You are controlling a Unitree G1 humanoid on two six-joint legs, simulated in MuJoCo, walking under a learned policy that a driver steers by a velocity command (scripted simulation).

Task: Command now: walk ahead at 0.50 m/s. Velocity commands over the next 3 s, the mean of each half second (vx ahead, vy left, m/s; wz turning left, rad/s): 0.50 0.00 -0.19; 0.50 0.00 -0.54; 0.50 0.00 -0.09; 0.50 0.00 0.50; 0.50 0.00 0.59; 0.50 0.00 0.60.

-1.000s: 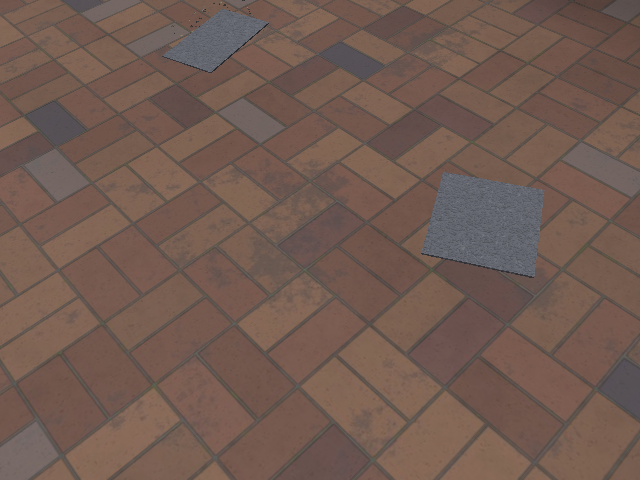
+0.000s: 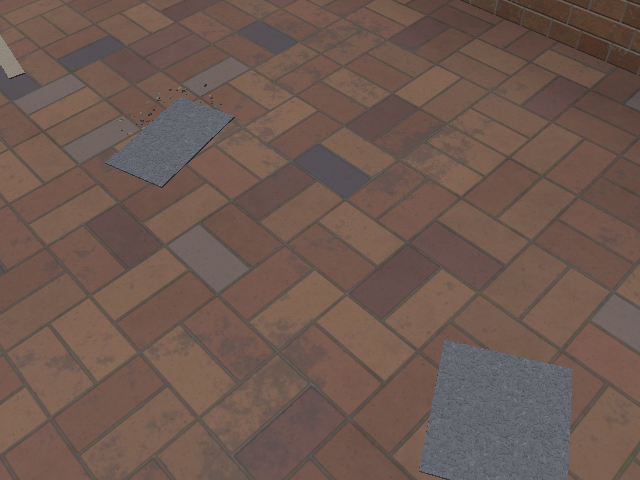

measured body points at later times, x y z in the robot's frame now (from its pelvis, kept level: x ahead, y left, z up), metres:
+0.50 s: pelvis +0.28 +0.06 +0.00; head +0.30 +0.07 +0.45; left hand +0.40 +0.33 -0.13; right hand +0.34 -0.22 -0.12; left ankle +0.30 +0.16 -0.75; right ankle +0.26 -0.09 -0.66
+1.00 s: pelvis +0.52 -0.06 -0.01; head +0.55 -0.09 +0.44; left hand +0.72 +0.16 -0.11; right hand +0.55 -0.37 -0.12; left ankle +0.58 +0.12 -0.66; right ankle +0.53 -0.13 -0.75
